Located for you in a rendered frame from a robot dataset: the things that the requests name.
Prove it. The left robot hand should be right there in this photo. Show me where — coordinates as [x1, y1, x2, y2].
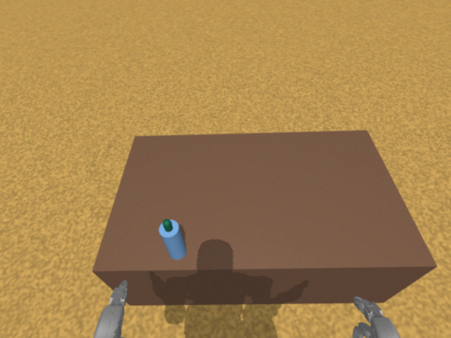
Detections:
[93, 280, 128, 338]

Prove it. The right robot hand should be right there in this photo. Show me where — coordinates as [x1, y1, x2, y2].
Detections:
[352, 296, 400, 338]

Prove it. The bottle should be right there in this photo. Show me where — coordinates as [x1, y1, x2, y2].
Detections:
[159, 219, 187, 260]

